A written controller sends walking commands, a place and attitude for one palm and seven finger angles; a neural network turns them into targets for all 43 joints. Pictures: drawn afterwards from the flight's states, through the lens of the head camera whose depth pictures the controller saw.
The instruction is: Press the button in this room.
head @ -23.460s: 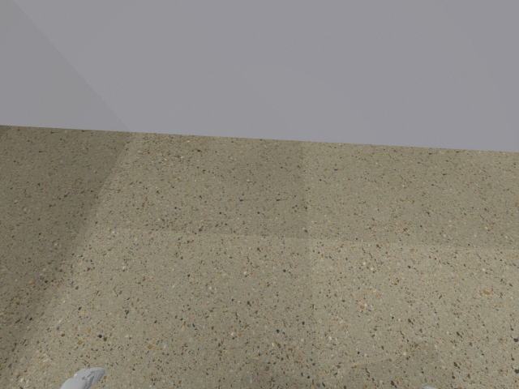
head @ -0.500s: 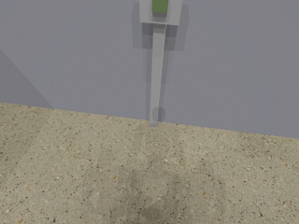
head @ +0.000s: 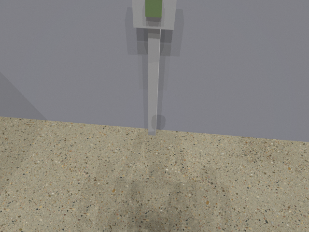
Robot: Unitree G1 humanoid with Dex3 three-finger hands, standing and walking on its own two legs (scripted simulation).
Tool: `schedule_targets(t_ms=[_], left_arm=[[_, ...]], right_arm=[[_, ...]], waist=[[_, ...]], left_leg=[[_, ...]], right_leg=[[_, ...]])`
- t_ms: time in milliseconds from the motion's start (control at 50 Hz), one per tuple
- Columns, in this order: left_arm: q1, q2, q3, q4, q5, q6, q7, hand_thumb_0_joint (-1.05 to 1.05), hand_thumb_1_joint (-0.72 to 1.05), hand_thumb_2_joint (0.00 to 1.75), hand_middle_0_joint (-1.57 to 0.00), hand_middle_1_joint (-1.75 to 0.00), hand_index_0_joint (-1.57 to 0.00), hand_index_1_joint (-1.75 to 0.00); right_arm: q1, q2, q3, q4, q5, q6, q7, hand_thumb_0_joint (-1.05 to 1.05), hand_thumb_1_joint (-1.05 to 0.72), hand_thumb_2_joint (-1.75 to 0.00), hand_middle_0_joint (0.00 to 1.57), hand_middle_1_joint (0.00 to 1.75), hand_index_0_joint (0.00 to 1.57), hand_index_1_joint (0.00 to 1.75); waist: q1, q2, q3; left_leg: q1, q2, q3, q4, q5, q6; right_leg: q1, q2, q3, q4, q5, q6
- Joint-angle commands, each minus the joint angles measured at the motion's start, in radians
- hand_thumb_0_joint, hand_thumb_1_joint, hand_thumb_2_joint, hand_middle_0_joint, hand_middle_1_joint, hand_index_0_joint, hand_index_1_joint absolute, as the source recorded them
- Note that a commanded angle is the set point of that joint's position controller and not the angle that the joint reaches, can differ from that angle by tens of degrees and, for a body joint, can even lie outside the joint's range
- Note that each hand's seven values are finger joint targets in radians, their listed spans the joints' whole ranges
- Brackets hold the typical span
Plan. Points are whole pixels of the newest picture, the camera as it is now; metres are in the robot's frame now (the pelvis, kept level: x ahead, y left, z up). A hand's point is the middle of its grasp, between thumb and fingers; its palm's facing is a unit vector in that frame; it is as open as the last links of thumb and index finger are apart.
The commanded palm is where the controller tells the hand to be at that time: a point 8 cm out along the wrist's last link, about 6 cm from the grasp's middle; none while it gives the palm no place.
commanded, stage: take the last steps up to it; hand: left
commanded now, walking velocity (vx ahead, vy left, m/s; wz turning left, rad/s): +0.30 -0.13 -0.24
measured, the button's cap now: (153, 7) +0.93 +0.06 +0.20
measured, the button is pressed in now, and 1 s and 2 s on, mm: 0 0 0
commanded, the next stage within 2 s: come to a stop and stand still in 0.96 s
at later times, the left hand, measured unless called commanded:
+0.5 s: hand out of the picture +0.16 +0.06 -0.18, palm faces -0.01 -0.99 -0.14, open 7.4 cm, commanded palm none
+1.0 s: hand (142, 150) +0.45 +0.08 -0.17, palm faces -0.08 -0.98 -0.20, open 7.4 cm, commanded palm none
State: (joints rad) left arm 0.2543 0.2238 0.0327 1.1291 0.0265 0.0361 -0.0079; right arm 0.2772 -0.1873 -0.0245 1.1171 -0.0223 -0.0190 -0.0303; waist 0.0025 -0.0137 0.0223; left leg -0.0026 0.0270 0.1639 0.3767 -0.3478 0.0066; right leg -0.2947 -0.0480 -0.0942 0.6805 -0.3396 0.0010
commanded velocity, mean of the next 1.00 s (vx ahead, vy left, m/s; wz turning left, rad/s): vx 0.27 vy -0.04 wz -0.05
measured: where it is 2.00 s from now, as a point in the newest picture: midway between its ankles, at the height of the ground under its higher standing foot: (173, 218)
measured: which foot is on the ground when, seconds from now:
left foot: down 0.00-0.24, up 0.26-0.62, down 0.64-1.00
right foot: up 0.00-0.20, down 0.22-0.66, up 0.68-1.00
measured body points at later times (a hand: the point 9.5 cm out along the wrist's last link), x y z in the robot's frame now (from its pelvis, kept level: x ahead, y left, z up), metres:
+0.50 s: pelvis +0.15 -0.10 +0.00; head +0.18 -0.09 +0.45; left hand +0.16 +0.11 -0.17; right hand +0.22 -0.35 -0.14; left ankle +0.18 +0.02 -0.69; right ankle +0.17 -0.20 -0.74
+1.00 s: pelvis +0.35 -0.11 +0.00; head +0.39 -0.11 +0.45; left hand +0.45 +0.13 -0.15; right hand +0.25 -0.32 -0.15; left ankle +0.26 +0.01 -0.74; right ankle +0.42 -0.25 -0.70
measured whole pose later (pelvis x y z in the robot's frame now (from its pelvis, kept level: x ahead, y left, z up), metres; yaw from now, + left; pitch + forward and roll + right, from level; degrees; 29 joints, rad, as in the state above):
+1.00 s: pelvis +0.35 -0.11 +0.00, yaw -4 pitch +1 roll +0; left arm 0.13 0.21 0.06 1.04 0.02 -0.01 -0.02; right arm 0.41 -0.13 -0.04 1.14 -0.02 -0.06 -0.02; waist -0.03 -0.02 0.08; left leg -0.01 0.06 0.20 0.34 -0.34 -0.02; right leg -0.55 -0.10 -0.09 0.82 -0.22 0.02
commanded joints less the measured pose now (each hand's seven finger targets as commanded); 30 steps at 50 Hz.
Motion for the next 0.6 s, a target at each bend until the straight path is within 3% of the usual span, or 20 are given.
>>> schedule_targets(t_ms=[0, 20, 80, 120, 140, 160, 180, 200, 220, 240, 260, 280, 320, 340, 380, 440, 520, 580], left_arm=[[-0.146, 0.054, 0.034, -0.15, 0.006, -0.022, -0.022, 0.0, 0.9, 0.9, -0.2, -0.3, -0.2, -0.3], [-0.152, 0.055, 0.036, -0.157, 0.004, -0.026, -0.027, 0.0, 0.9, 0.9, -0.2, -0.3, -0.2, -0.3], [-0.143, 0.028, 0.039, -0.174, -0.004, -0.031, -0.04, 0.0, 0.9, 0.9, -0.2, -0.3, -0.2, -0.3], [-0.101, 0.016, 0.038, -0.158, -0.007, -0.04, -0.044, 0.0, 0.9, 0.9, -0.2, -0.3, -0.2, -0.3], [-0.038, 0.017, 0.041, -0.137, -0.006, -0.046, -0.043, 0.0, 0.9, 0.9, -0.2, -0.3, -0.2, -0.3], [0.07, 0.034, 0.048, -0.096, -0.004, -0.053, -0.039, 0.0, 0.9, 0.9, -0.2, -0.3, -0.2, -0.3], [0.229, 0.08, 0.061, -0.043, -0.001, -0.066, -0.03, 0.0, 0.9, 0.9, -0.2, -0.3, -0.2, -0.3], [0.371, 0.19, 0.086, -0.005, 0.004, -0.081, -0.011, 0.0, 0.9, 0.9, -0.2, -0.3, -0.2, -0.3], [0.381, 0.244, 0.088, 0.004, -0.013, -0.083, 0.005, 0.0, 0.9, 0.9, -0.2, -0.3, -0.2, -0.3], [0.301, 0.231, 0.086, -0.019, -0.021, -0.081, 0.015, 0.0, 0.9, 0.9, -0.2, -0.3, -0.2, -0.3], [0.197, 0.213, 0.079, -0.042, -0.018, -0.081, 0.017, 0.0, 0.9, 0.9, -0.2, -0.3, -0.2, -0.3], [0.114, 0.18, 0.066, -0.07, -0.015, -0.082, 0.017, 0.0, 0.9, 0.9, -0.2, -0.3, -0.2, -0.3], [0.006, 0.115, 0.046, -0.092, -0.005, -0.087, 0.023, 0.0, 0.9, 0.9, -0.2, -0.3, -0.2, -0.3], [0.01, 0.095, 0.039, -0.09, -0.002, -0.092, 0.024, 0.0, 0.9, 0.9, -0.2, -0.3, -0.2, -0.3], [0.036, 0.091, 0.031, -0.072, 0.0, -0.097, 0.024, 0.0, 0.9, 0.9, -0.2, -0.3, -0.2, -0.3], [0.051, 0.084, 0.029, -0.057, 0.001, -0.105, 0.023, 0.0, 0.9, 0.9, -0.2, -0.3, -0.2, -0.3], [0.086, 0.093, 0.037, -0.041, 0.001, -0.109, 0.021, 0.0, 0.9, 0.9, -0.2, -0.3, -0.2, -0.3], [0.068, 0.085, 0.041, -0.039, -0.007, -0.103, 0.018, 0.0, 0.9, 0.9, -0.2, -0.3, -0.2, -0.3]], right_arm=[[0.143, -0.187, -0.051, -0.013, -0.011, -0.018, -0.021, 0.0, -0.9, -0.9, 0.2, 0.3, 0.2, 0.3], [0.142, -0.181, -0.053, -0.017, -0.01, -0.025, -0.021, 0.0, -0.9, -0.9, 0.2, 0.3, 0.2, 0.3], [0.096, -0.188, -0.063, -0.034, -0.016, -0.03, -0.016, 0.0, -0.9, -0.9, 0.2, 0.3, 0.2, 0.3], [0.072, -0.191, -0.067, -0.04, -0.019, -0.027, -0.007, 0.0, -0.9, -0.9, 0.2, 0.3, 0.2, 0.3], [0.055, -0.195, -0.07, -0.042, -0.014, -0.026, -0.005, 0.0, -0.9, -0.9, 0.2, 0.3, 0.2, 0.3], [0.046, -0.197, -0.071, -0.043, -0.007, -0.025, -0.001, 0.0, -0.9, -0.9, 0.2, 0.3, 0.2, 0.3], [0.047, -0.184, -0.071, -0.048, 0.001, -0.026, 0.006, 0.0, -0.9, -0.9, 0.2, 0.3, 0.2, 0.3], [0.056, -0.115, -0.056, -0.065, 0.015, -0.029, 0.018, 0.0, -0.9, -0.9, 0.2, 0.3, 0.2, 0.3], [0.038, -0.059, -0.042, -0.12, 0.023, -0.021, 0.024, 0.0, -0.9, -0.9, 0.2, 0.3, 0.2, 0.3], [-0.027, -0.062, -0.044, -0.133, 0.022, -0.013, 0.025, 0.0, -0.9, -0.9, 0.2, 0.3, 0.2, 0.3], [-0.057, -0.052, -0.048, -0.125, 0.022, -0.013, 0.03, 0.0, -0.9, -0.9, 0.2, 0.3, 0.2, 0.3], [-0.067, -0.061, -0.051, -0.124, 0.012, -0.015, 0.032, 0.0, -0.9, -0.9, 0.2, 0.3, 0.2, 0.3], [-0.003, -0.039, -0.052, -0.095, -0.003, -0.001, 0.035, 0.0, -0.9, -0.9, 0.2, 0.3, 0.2, 0.3], [0.017, -0.028, -0.048, -0.086, -0.006, 0.006, 0.037, 0.0, -0.9, -0.9, 0.2, 0.3, 0.2, 0.3], [0.033, -0.022, -0.045, -0.083, -0.006, 0.013, 0.04, 0.0, -0.9, -0.9, 0.2, 0.3, 0.2, 0.3], [-0.013, -0.024, -0.044, -0.112, -0.001, 0.009, 0.048, 0.0, -0.9, -0.9, 0.2, 0.3, 0.2, 0.3], [-0.09, -0.024, -0.041, -0.145, 0.006, -0.015, 0.05, 0.0, -0.9, -0.9, 0.2, 0.3, 0.2, 0.3], [-0.019, -0.025, -0.039, -0.119, 0.004, -0.033, 0.043, 0.0, -0.9, -0.9, 0.2, 0.3, 0.2, 0.3]], waist=[[-0.059, 0.083, 0.218], [-0.057, 0.076, 0.198], [-0.035, 0.143, 0.164], [-0.018, 0.167, 0.125], [0.012, 0.154, 0.097], [0.06, 0.126, 0.057], [0.129, 0.029, -0.03], [0.185, -0.241, -0.142], [0.151, -0.405, -0.153], [0.14, -0.236, -0.084], [0.108, -0.186, -0.016], [0.073, -0.111, 0.032], [-0.002, -0.039, 0.038], [-0.013, -0.017, 0.03], [-0.021, -0.049, 0.016], [-0.016, -0.101, 0.049], [0.012, -0.065, 0.055], [-0.025, -0.007, 0.025]], left_leg=[[0.072, 0.412, -0.326, -0.214, 0.128, 0.183], [0.09, 0.407, -0.289, -0.194, 0.197, 0.176], [0.025, 0.353, -0.163, -0.156, 0.245, 0.133], [-0.058, 0.3, -0.088, -0.102, 0.277, 0.097], [-0.099, 0.279, -0.058, -0.034, 0.353, 0.083], [-0.157, 0.247, -0.014, 0.096, 0.435, 0.06], [-0.232, 0.19, 0.036, 0.307, 0.442, 0.025], [-0.407, 0.107, 0.06, 0.622, 0.128, -0.008], [-0.545, 0.008, -0.034, 0.879, -0.262, -0.018], [-0.584, 0.057, -0.129, 0.956, -0.248, -0.003], [-0.593, 0.101, -0.139, 0.991, -0.174, 0.005], [-0.582, 0.122, -0.147, 0.976, -0.121, 0.001], [-0.465, 0.144, -0.131, 0.875, -0.05, -0.016], [-0.432, 0.135, -0.113, 0.817, -0.021, -0.025], [-0.411, 0.126, -0.088, 0.715, 0.017, -0.039], [-0.423, 0.122, -0.082, 0.561, 0.051, -0.045], [-0.403, 0.109, -0.08, 0.345, 0.032, -0.039], [-0.236, 0.072, -0.032, 0.159, 0.133, -0.043]], right_leg=[[-0.49, -0.078, 0.109, 0.284, -0.065, 0.01], [-0.489, -0.087, 0.101, 0.275, -0.055, 0.015], [-0.364, -0.092, 0.047, 0.144, -0.04, 0.02], [-0.19, -0.045, -0.034, 0.031, -0.001, 0.012], [-0.079, -0.011, -0.065, -0.014, 0.049, 0.003], [0.078, 0.026, -0.098, -0.067, 0.117, -0.008], [0.275, 0.04, -0.085, -0.121, 0.142, -0.021], [0.442, -0.164, 0.189, -0.242, 0.05, -0.08], [0.418, -0.362, 0.592, -0.413, 0.04, -0.169], [0.335, -0.369, 0.6, -0.469, -0.097, -0.213], [0.191, -0.355, 0.572, -0.492, -0.285, -0.211], [0.075, -0.341, 0.538, -0.491, -0.341, -0.196], [-0.068, -0.283, 0.363, -0.483, -0.245, -0.158], [-0.085, -0.252, 0.298, -0.486, -0.168, -0.145], [-0.078, -0.219, 0.223, -0.494, -0.082, -0.14], [-0.052, -0.217, 0.205, -0.526, -0.066, -0.159], [0.053, -0.246, 0.221, -0.487, 0.002, -0.179], [0.051, -0.2, 0.153, -0.396, 0.021, -0.138]])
